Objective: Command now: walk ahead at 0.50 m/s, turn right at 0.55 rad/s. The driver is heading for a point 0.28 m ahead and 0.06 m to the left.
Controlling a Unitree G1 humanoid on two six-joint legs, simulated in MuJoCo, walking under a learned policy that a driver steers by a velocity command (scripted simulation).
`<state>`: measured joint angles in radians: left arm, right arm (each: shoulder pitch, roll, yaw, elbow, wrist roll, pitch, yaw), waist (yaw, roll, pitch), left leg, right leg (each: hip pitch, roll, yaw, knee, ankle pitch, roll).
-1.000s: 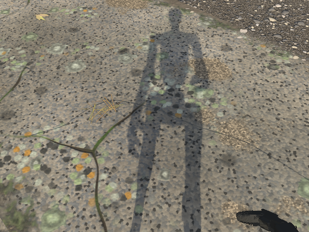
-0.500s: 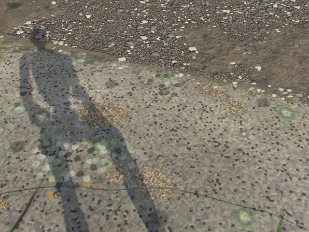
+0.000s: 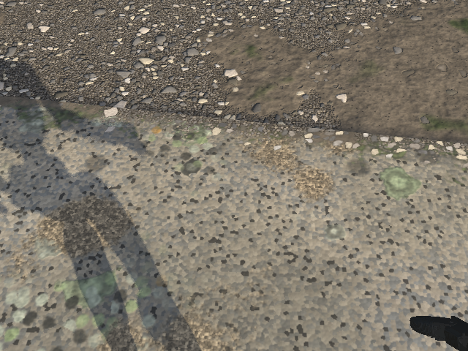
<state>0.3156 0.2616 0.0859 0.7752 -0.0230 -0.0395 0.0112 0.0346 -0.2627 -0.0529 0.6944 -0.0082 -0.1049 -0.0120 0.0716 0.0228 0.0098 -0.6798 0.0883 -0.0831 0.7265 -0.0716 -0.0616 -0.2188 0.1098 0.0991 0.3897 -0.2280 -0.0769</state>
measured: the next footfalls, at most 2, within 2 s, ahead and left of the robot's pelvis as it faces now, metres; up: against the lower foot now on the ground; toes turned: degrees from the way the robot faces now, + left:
left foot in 0.12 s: +0.26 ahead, +0.15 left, +0.00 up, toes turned -4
right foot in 0.48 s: +0.25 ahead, -0.10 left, +0.00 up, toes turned -3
